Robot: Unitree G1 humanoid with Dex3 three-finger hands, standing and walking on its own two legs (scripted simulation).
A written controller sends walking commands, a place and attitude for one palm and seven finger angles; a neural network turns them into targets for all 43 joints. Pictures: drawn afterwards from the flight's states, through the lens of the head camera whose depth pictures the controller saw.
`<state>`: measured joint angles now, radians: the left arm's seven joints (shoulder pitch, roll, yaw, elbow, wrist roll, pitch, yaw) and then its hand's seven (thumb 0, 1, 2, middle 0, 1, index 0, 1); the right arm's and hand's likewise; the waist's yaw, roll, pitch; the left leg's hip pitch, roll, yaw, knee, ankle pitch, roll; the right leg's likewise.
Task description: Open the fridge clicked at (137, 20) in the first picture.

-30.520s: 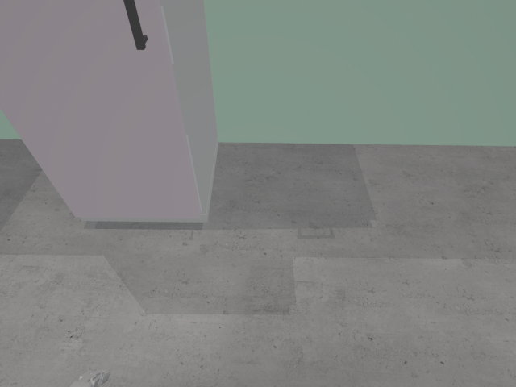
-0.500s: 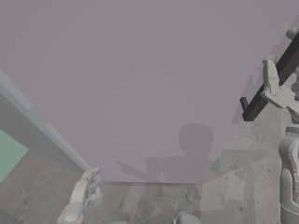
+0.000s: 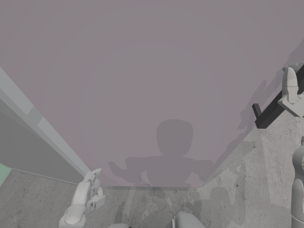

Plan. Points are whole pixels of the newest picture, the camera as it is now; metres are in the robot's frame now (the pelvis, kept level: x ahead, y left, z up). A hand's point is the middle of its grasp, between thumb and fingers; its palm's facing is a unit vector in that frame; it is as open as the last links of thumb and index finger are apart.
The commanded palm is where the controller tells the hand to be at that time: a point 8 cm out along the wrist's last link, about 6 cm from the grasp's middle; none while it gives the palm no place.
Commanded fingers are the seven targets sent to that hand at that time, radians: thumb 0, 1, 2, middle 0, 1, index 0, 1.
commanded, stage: stop walking and hold the door back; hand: right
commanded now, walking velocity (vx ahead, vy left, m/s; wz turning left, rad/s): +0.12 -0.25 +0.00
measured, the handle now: (299, 68) +0.35 -0.21 +0.26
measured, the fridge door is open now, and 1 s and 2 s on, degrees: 79 78 78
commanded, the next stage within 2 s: loosen the grip on the handle in 0.96 s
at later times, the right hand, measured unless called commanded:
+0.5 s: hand (292, 90) +0.31 -0.20 +0.25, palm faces +0.26 +0.95 -0.15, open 6.8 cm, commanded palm +0.29 -0.26 +0.23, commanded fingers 0.00 -0.90 -0.90 0.45 1.40 0.45 1.40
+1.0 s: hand (290, 89) +0.32 -0.20 +0.25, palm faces +0.27 +0.95 -0.18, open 6.7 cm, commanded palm +0.28 -0.26 +0.23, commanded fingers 0.00 -0.90 -0.90 0.45 1.40 0.45 1.40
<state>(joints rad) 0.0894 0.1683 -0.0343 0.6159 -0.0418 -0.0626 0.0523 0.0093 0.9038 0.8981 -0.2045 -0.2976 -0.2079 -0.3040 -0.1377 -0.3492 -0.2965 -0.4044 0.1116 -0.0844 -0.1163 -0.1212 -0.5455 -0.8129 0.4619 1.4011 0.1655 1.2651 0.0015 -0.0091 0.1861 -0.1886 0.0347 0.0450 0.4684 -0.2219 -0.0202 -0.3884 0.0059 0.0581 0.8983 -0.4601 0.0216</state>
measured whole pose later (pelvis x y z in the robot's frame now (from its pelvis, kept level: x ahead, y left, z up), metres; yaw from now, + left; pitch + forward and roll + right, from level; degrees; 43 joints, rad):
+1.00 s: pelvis -0.03 +0.00 +0.01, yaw -1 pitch -1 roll +1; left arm 0.18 0.22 -0.02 0.63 -0.04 0.00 0.09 0.01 0.91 0.90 -0.20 -0.30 -0.20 -0.30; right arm -0.28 -0.37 -0.24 -0.03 0.08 -0.12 -0.09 -0.09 -0.60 -0.80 0.46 1.43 0.26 1.32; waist 0.04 -0.02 0.02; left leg -0.16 0.00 0.00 0.38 -0.20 -0.02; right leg -0.20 0.00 -0.07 0.43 -0.22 -0.04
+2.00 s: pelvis -0.02 +0.02 -0.01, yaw -2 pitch +4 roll +0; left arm 0.20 0.24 -0.03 0.64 -0.03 -0.11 0.07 0.01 0.90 0.90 -0.20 -0.30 -0.21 -0.30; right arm -0.40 -0.49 -0.47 0.20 0.19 -0.16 0.21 -0.01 0.55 -0.20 0.29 1.16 0.26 1.15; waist -0.04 -0.03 -0.06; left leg -0.32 -0.01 0.03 0.57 -0.31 0.01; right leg -0.35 -0.01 -0.03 0.58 -0.30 -0.01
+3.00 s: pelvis -0.03 +0.02 -0.01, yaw -4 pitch +1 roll +1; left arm 0.18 0.25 -0.06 0.63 -0.04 -0.16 0.13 0.01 0.90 0.90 -0.20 -0.30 -0.21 -0.30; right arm -0.12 -0.54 -0.58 -0.02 0.32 -0.11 0.34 -0.01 0.55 -0.20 0.26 1.15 0.26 1.15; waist -0.07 -0.04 -0.06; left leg -0.27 -0.01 0.06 0.55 -0.30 0.02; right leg -0.32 -0.01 -0.01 0.60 -0.29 -0.01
